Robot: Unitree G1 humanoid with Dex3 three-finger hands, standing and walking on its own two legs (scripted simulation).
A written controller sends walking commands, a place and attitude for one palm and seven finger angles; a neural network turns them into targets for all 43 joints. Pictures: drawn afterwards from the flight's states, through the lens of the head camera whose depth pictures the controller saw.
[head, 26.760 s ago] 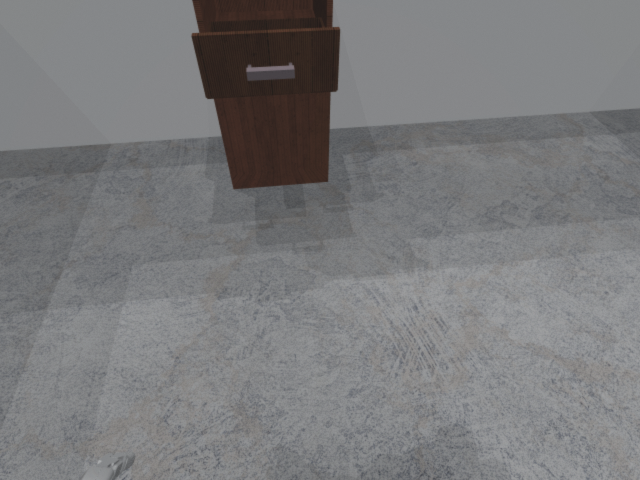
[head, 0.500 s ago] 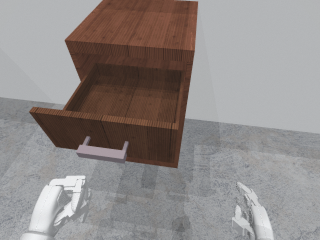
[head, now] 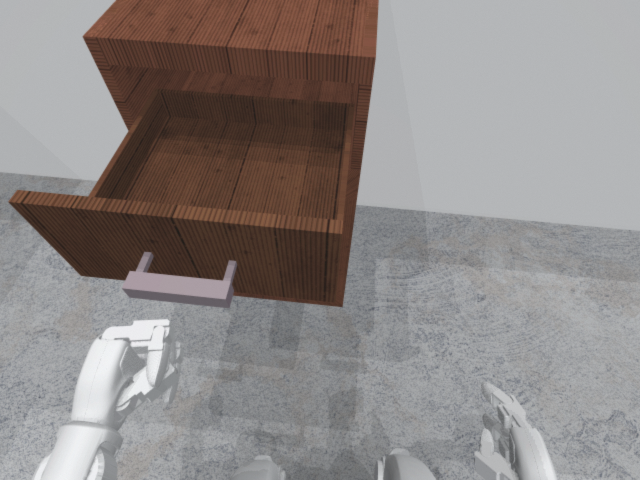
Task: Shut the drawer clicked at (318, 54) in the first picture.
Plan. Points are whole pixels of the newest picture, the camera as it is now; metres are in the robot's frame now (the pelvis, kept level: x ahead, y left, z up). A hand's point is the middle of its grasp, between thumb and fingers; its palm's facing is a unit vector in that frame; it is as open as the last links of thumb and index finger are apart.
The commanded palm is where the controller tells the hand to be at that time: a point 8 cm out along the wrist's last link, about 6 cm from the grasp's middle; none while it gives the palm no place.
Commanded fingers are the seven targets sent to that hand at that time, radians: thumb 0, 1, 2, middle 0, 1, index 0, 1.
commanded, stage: bring the fist close to the handle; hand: left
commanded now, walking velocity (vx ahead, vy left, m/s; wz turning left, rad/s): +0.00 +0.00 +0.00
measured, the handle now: (184, 275) +0.37 +0.20 +0.01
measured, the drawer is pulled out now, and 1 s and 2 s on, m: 0.30 0.30 0.19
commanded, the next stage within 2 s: push the drawer shut in 0.78 s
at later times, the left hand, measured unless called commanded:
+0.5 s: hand (193, 346) +0.27 +0.17 +0.00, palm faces -0.11 -0.99 -0.04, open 3.3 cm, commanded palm +0.25 +0.23 +0.02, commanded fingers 0.00 0.90 0.90 -1.40 -1.60 -1.40 -1.60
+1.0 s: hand (195, 348) +0.27 +0.17 +0.01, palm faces -0.11 -0.99 -0.06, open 3.3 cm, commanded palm +0.27 +0.22 +0.02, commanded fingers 0.00 0.90 0.90 -1.40 -1.60 -1.40 -1.60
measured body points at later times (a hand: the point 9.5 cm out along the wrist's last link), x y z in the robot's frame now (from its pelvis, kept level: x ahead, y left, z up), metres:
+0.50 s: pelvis -0.01 +0.01 -0.03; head +0.09 +0.01 +0.41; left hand +0.27 +0.23 +0.01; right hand +0.17 -0.23 -0.12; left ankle -0.01 +0.12 -0.67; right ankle +0.04 -0.13 -0.67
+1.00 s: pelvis -0.01 +0.01 -0.03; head +0.08 +0.01 +0.41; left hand +0.27 +0.22 +0.01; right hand +0.17 -0.23 -0.11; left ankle -0.01 +0.12 -0.67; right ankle +0.04 -0.13 -0.67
